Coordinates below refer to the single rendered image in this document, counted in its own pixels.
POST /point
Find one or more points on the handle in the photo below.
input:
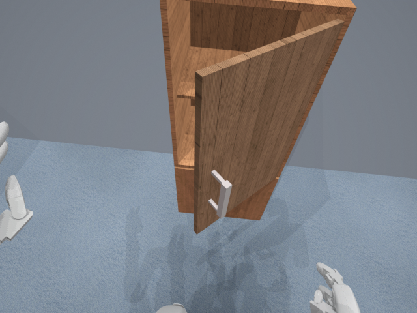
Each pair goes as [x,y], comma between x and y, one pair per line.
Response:
[225,192]

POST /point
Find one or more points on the right robot hand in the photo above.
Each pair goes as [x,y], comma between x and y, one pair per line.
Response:
[340,300]

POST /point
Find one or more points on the cupboard door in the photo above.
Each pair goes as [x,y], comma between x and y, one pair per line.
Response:
[247,111]

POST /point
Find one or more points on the left robot hand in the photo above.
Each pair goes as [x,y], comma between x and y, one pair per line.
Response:
[11,222]

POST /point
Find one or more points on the robot left shin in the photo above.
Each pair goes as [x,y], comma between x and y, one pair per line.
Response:
[176,304]

